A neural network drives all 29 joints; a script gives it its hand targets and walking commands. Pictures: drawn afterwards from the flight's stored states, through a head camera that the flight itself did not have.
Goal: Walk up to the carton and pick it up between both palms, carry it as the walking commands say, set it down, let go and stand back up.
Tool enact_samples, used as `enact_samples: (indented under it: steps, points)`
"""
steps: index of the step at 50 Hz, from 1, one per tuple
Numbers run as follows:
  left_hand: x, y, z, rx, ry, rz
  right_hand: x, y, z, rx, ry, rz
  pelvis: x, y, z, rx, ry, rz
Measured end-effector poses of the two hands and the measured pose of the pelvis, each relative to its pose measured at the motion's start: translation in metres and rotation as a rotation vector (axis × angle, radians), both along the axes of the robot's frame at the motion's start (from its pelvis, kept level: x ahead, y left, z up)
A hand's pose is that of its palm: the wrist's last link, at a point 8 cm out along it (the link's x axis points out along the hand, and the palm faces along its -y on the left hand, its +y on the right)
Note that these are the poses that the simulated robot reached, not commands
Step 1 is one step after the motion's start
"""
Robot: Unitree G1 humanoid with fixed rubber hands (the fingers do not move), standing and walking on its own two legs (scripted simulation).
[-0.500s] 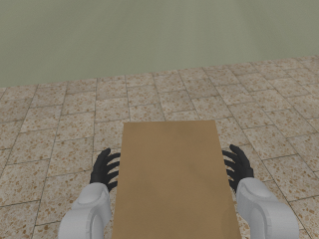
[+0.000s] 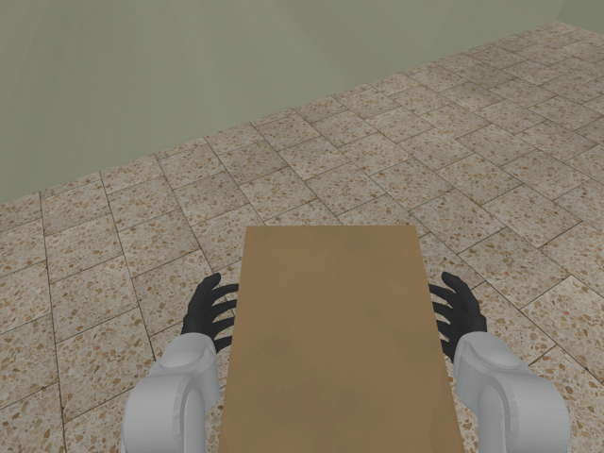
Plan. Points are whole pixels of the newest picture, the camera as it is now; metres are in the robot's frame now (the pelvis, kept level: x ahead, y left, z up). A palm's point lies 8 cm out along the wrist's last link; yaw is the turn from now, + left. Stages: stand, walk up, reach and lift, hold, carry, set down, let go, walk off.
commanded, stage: carry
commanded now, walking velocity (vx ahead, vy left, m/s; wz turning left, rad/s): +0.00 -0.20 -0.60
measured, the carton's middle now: (330, 359) +0.25 -0.01 +0.01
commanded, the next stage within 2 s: none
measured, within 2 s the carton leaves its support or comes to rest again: neither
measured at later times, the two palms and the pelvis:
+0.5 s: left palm (363, 339) +0.23 -0.04 +0.12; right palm out of the picture +0.14 -0.32 +0.13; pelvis -0.05 -0.11 +0.03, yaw -17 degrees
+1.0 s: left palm out of the picture +0.14 -0.25 +0.09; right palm out of the picture -0.01 -0.50 +0.11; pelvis -0.14 -0.26 +0.01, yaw -32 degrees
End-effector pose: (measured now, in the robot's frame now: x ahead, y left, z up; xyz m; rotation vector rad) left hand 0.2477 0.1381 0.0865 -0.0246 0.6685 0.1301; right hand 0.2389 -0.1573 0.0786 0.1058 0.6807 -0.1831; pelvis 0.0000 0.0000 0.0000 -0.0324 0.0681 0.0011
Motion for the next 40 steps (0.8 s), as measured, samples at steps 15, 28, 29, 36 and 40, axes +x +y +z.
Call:
enact_samples:
  steps: [15,28,29,36,40]
  points:
    - [-0.018,-0.087,0.003,-0.094,-0.048,-0.078,-0.043,-0.085,0.028,-0.089,-0.049,-0.087,-0.019,-0.071,0.007,0.017,0.0,-0.146]
    - [-0.025,-0.214,0.031,-0.084,-0.047,-0.308,-0.119,-0.196,0.049,-0.093,-0.045,-0.31,-0.059,-0.137,0.026,-0.038,-0.01,-0.348]
    - [-0.028,-0.227,0.03,-0.078,-0.046,-0.322,-0.125,-0.208,0.046,-0.087,-0.044,-0.324,-0.063,-0.145,0.024,-0.035,-0.007,-0.362]
    - [-0.058,-0.319,0.001,0.007,-0.001,-0.422,-0.179,-0.289,0.0,0.001,0.0,-0.427,-0.095,-0.203,0.001,0.007,0.0,-0.428]
    - [-0.08,-0.343,-0.005,0.018,0.031,-0.452,-0.209,-0.31,-0.007,0.019,0.03,-0.467,-0.112,-0.22,0.005,0.028,-0.007,-0.47]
